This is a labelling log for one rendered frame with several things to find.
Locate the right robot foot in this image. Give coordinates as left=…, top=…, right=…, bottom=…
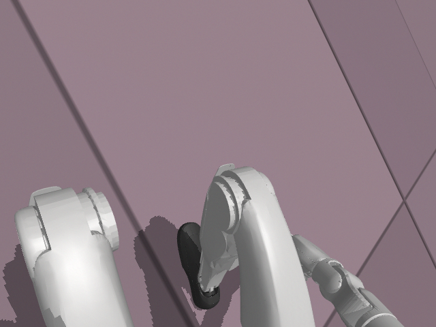
left=177, top=222, right=220, bottom=309

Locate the right robot arm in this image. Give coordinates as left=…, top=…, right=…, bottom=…
left=311, top=258, right=404, bottom=327

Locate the right robot hand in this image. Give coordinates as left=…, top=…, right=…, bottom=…
left=291, top=234, right=330, bottom=281

